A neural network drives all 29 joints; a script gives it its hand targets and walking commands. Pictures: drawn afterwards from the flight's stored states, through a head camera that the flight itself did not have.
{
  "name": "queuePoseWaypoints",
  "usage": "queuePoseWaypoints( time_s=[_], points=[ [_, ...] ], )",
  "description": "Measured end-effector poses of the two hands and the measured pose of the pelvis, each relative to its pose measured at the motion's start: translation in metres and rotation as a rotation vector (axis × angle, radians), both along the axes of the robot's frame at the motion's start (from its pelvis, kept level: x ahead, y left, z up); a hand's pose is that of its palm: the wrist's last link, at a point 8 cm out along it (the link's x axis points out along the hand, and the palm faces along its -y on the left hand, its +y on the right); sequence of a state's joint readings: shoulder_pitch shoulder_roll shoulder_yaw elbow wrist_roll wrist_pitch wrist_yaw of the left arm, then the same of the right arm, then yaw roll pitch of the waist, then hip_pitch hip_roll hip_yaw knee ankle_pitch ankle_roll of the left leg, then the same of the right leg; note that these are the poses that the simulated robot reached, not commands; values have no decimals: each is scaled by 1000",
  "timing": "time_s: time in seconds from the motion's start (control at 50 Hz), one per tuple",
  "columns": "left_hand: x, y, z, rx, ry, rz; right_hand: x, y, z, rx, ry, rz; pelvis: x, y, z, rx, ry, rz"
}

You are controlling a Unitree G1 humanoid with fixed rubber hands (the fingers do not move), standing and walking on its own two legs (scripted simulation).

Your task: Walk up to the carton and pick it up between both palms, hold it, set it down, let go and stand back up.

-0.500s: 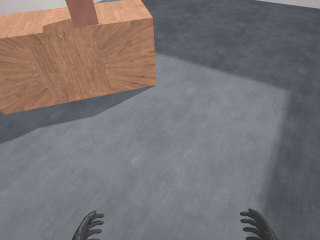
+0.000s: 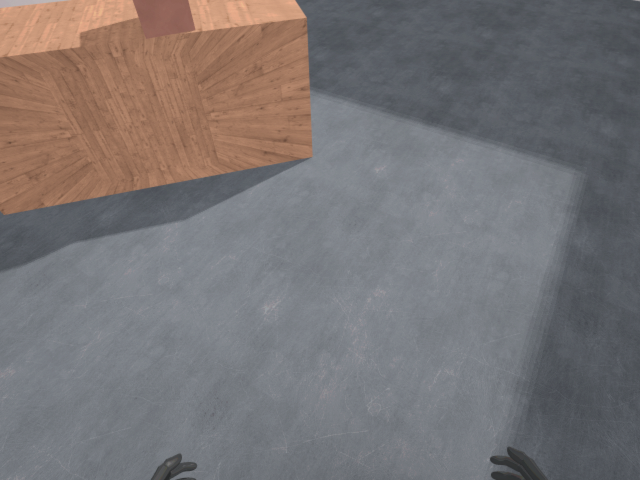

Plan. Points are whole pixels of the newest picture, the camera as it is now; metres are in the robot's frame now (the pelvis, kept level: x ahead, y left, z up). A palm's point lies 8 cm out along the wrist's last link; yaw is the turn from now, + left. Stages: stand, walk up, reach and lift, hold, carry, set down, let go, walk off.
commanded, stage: stand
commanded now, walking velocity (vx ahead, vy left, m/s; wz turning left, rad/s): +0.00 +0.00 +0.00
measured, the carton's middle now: out of the picture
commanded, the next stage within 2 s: none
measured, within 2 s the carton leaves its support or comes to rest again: neither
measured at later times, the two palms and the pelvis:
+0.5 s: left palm out of the picture +0.11 +0.24 -0.10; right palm out of the picture +0.11 -0.24 -0.09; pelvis +0.00 +0.00 +0.00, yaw +0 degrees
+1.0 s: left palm out of the picture +0.08 +0.24 -0.10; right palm out of the picture +0.08 -0.25 -0.10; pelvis -0.02 -0.01 +0.01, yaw +1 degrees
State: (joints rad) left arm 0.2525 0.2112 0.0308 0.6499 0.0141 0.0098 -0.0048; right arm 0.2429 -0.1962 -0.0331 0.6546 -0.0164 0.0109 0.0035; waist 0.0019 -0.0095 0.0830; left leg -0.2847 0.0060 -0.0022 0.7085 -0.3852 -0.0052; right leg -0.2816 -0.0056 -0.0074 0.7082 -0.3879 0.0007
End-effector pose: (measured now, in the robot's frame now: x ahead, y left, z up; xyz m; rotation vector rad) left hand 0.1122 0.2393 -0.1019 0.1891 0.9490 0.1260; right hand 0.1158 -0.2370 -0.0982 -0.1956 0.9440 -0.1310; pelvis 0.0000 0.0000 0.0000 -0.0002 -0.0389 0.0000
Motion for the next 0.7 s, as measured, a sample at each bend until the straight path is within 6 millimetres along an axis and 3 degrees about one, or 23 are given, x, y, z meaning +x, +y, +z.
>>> queuePoseWaypoints(
  time_s=[0.26, 0.7],
  points=[
    [7, -1, 6, 3, -32, 1, 10, -1, 6, 1, -34, 12, 0, -2, 2, 1, -5, 4],
    [-17, -2, 4, 3, 11, 11, -16, -8, 2, -3, 22, 5, -8, -6, 5, -1, -13, 7]
  ],
)
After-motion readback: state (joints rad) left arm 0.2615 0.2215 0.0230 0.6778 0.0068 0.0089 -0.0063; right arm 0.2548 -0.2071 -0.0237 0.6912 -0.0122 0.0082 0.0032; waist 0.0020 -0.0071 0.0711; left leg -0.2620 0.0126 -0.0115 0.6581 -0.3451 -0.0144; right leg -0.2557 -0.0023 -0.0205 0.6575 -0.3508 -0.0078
